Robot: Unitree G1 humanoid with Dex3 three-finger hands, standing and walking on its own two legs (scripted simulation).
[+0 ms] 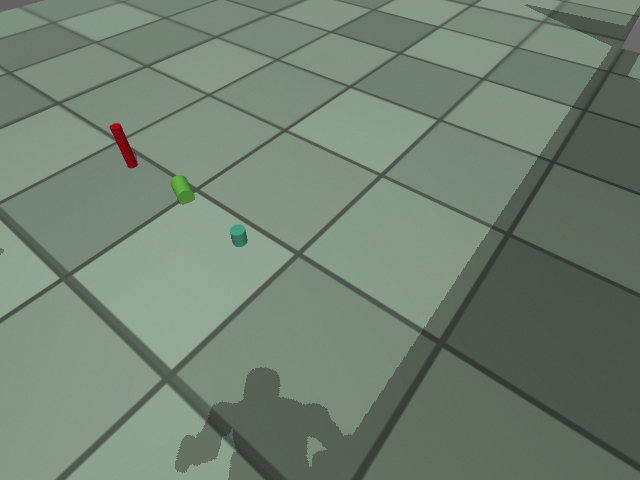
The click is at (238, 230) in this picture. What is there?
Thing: low tin
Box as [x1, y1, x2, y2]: [230, 224, 246, 246]
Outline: 237,224 230,228 230,233 233,244 236,246 241,246 246,243 246,235 244,227 242,225
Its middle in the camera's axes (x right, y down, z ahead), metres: -0.35 -0.01 +1.63
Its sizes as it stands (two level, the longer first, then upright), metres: 0.063 0.063 0.073
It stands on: the floor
